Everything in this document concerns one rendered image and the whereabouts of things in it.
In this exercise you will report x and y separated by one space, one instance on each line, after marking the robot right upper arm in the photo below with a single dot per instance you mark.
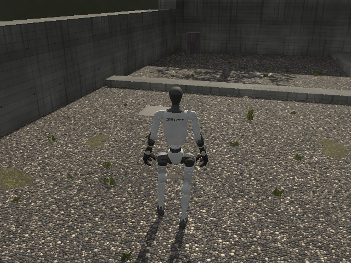
195 124

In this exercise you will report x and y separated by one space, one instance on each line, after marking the robot right forearm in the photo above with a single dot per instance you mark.
201 146

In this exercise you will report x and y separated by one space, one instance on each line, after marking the robot left forearm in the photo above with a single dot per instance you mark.
149 145

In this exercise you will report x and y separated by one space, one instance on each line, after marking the right robot hand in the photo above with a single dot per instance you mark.
204 158

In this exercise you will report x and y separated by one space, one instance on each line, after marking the right robot shin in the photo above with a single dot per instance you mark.
185 203

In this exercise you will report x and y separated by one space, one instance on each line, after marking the robot left upper arm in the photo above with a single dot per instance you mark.
155 124

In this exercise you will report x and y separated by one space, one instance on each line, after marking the right robot foot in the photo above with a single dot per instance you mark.
182 224

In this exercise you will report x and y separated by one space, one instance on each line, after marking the left robot hand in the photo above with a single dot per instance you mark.
147 157

